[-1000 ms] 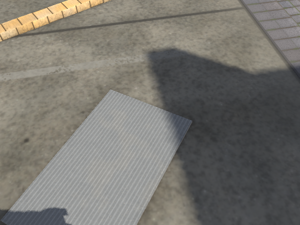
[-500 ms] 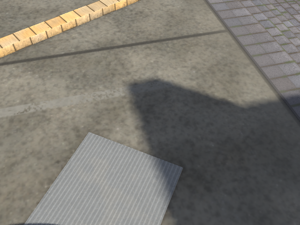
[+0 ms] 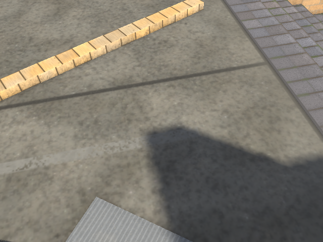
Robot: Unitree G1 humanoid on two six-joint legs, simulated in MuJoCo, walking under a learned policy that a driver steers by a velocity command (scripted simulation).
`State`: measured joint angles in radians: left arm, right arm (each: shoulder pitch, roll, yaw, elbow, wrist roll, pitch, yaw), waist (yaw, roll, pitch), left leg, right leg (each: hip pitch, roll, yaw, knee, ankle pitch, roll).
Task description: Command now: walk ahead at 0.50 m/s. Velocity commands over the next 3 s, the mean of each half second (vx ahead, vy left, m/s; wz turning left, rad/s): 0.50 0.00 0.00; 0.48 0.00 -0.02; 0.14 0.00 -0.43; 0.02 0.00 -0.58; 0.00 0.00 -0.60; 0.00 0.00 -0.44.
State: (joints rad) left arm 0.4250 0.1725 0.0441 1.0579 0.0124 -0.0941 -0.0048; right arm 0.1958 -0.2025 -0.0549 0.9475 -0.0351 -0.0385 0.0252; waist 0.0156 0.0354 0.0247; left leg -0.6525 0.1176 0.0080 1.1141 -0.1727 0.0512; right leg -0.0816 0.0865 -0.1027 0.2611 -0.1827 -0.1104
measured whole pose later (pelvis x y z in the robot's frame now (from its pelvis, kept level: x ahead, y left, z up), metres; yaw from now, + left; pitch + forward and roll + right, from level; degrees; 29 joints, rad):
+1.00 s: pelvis +0.54 -0.02 -0.01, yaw -1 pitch +1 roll +1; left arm 0.18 0.22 0.06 0.93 0.02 -0.09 -0.01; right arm 0.33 -0.22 -0.05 1.02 -0.01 -0.08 -0.01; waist -0.02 0.02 0.07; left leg -0.33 0.00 0.02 1.18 -0.39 0.05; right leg -0.30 0.04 -0.07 0.44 -0.15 -0.08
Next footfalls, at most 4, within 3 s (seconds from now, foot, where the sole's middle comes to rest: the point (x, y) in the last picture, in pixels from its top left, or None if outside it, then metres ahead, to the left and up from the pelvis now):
0.28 left None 0.33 0.11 -0.77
0.88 right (197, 215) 0.63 -0.09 -0.78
1.46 left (162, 184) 0.78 0.07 -0.78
1.92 right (201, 218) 0.61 -0.10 -0.78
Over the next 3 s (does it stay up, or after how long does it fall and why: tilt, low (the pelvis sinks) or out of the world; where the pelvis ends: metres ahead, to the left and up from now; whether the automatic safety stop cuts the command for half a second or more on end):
stays up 0.61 0.01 0.00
